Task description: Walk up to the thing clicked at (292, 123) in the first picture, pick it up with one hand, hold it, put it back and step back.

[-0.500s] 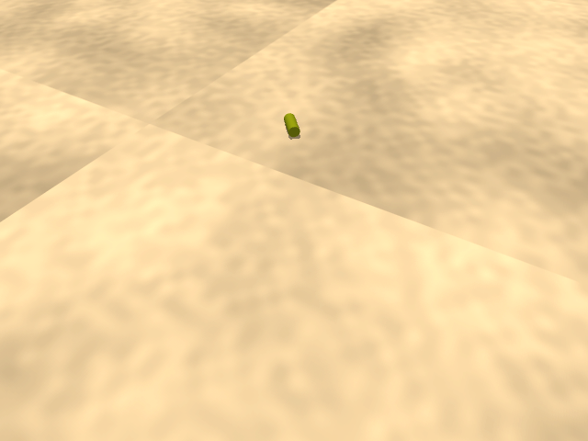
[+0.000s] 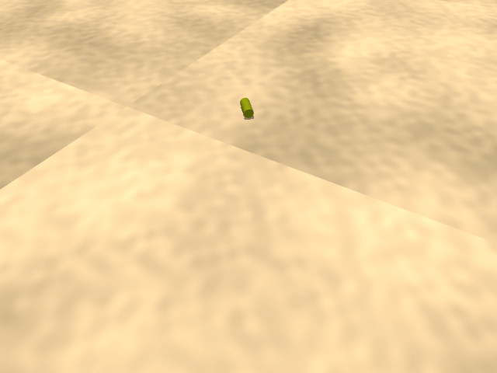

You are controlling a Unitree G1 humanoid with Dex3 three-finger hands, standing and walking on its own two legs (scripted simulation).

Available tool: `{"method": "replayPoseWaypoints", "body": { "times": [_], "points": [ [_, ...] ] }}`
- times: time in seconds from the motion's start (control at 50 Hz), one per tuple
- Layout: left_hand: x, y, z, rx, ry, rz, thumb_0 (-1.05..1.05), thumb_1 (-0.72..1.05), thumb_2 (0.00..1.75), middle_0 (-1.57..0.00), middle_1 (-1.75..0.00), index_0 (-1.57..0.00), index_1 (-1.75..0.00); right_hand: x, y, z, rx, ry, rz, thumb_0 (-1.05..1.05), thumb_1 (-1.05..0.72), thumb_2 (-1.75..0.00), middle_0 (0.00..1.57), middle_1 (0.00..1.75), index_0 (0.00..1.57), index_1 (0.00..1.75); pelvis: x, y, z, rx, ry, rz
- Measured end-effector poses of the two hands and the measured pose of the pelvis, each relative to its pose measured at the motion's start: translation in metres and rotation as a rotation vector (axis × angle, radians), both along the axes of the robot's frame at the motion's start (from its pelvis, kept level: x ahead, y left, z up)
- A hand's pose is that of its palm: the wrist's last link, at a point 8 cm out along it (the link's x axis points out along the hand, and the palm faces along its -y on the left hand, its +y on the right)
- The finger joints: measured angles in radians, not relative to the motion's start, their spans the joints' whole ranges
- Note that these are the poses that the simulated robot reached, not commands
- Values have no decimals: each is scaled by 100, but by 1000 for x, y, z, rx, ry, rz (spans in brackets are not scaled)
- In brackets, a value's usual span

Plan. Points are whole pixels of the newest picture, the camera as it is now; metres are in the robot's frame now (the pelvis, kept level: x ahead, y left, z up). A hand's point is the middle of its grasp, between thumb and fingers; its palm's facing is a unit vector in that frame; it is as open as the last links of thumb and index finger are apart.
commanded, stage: stand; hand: left
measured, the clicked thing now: (246, 107) +1.97 +0.01 -0.75
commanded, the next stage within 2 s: walk up in 0.62 s
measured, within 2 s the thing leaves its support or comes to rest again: neither
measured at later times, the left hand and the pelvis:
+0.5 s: hand out of the picture +0.07 +0.25 -0.16, palm faces -0.03 -0.94 -0.33, open 7.4 cm; pelvis +0.00 +0.00 +0.00, yaw +0 degrees
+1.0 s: hand (107, 354) +0.22 +0.28 -0.14, palm faces -0.20 -0.81 -0.56, open 7.3 cm; pelvis +0.09 -0.03 -0.04, yaw -16 degrees
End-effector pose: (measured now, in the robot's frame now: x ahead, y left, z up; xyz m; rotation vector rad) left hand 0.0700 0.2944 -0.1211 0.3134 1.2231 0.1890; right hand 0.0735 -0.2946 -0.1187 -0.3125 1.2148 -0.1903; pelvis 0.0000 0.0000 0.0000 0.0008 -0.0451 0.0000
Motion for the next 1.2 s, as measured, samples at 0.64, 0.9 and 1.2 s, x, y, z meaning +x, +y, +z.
{"method": "replayPoseWaypoints", "body": {
  "times": [0.64,0.9,1.2],
  "points": [
    [0,2,0,-6,10,0,0,91,90,-20,-30,-20,-30,0,-1,1,4,11,-1,0,-91,-90,21,30,21,30,3,1,0,2,10,-9],
    [110,19,35,149,-28,-240,1,90,90,-20,-30,-21,-30,1,-70,-12,-2,-180,-190,0,-90,-90,21,30,21,30,56,-16,-23,31,22,-249],
    [238,12,28,171,14,-360,1,90,90,-21,-31,-21,-30,158,-72,15,3,-297,-189,1,-91,-90,20,30,20,30,200,-10,-21,-32,22,-418]
  ]
}}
